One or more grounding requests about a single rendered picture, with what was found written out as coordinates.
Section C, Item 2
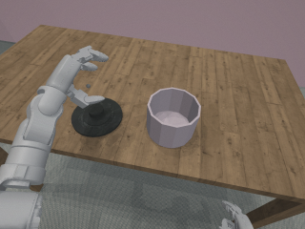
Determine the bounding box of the robot left upper arm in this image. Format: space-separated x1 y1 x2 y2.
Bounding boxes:
0 191 43 229

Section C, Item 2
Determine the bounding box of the right robot hand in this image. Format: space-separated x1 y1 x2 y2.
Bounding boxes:
219 200 254 229

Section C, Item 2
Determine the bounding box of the pot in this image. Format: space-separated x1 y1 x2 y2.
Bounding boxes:
146 87 201 148

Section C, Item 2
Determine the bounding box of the left robot hand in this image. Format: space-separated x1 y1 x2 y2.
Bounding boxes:
45 46 109 109

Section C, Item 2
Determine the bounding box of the table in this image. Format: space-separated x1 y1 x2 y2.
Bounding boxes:
0 25 305 229

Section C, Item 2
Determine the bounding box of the lid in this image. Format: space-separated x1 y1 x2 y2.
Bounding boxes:
71 97 123 137

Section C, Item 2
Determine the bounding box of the left robot forearm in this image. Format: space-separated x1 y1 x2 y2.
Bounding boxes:
0 86 67 191

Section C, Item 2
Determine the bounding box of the knob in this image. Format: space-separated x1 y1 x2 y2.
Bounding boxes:
88 104 104 118

